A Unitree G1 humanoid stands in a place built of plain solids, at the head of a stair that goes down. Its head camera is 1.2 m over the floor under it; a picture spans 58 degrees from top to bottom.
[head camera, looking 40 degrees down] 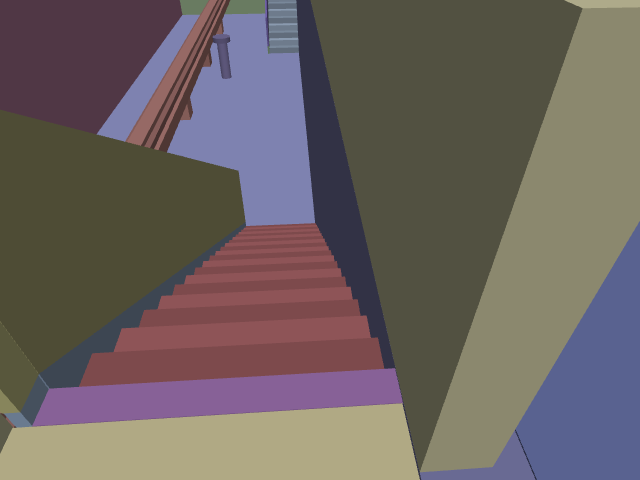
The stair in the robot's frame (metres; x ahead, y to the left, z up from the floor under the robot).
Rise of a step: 0.15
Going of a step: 0.24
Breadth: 1.07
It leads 4 degrees to the left of straight ahead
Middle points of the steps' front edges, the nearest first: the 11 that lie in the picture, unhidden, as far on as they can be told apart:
0.76 0.29 0.00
1.00 0.31 -0.15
1.23 0.33 -0.30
1.47 0.34 -0.45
1.70 0.36 -0.60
1.94 0.37 -0.76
2.17 0.39 -0.91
2.41 0.41 -1.06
2.64 0.42 -1.21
2.88 0.44 -1.36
3.11 0.45 -1.51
